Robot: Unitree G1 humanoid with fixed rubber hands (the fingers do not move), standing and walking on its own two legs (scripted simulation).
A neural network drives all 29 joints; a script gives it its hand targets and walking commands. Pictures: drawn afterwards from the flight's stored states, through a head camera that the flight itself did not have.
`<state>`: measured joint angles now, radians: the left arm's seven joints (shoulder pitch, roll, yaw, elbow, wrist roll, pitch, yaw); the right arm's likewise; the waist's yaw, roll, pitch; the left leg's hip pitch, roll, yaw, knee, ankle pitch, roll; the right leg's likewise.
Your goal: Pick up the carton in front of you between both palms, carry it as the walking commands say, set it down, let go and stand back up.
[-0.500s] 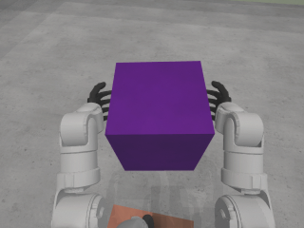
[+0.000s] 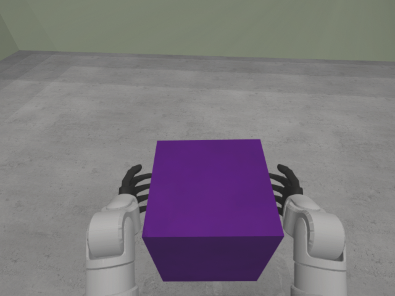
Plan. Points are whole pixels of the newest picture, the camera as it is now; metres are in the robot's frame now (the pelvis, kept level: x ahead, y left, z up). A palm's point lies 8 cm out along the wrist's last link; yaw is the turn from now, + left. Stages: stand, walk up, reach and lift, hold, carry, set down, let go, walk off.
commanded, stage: carry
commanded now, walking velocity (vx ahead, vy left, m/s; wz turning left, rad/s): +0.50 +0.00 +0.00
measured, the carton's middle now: (209, 214) +0.30 +0.00 +0.03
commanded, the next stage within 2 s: none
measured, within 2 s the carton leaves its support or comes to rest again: neither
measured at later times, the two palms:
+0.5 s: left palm (137, 115) +0.59 +0.19 +0.08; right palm (242, 113) +0.58 -0.11 +0.09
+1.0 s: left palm (157, 77) +0.83 +0.16 +0.09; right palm (240, 76) +0.84 -0.14 +0.08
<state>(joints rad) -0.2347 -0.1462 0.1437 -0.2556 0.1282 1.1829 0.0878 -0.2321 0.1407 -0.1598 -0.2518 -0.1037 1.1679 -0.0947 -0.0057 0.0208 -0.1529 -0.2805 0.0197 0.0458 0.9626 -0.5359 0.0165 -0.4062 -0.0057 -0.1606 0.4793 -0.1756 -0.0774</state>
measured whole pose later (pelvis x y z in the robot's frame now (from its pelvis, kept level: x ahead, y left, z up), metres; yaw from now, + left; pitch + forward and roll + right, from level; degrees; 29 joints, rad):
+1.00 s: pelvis +0.56 +0.01 +0.01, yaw +1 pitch +4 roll +0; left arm -0.19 -0.14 0.11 -0.30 0.11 1.19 0.09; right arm -0.18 0.14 -0.13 -0.33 -0.11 1.19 -0.09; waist 0.00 0.03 -0.04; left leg -0.31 0.04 0.08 0.69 -0.52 -0.03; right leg -0.35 -0.03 -0.22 0.38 -0.10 -0.07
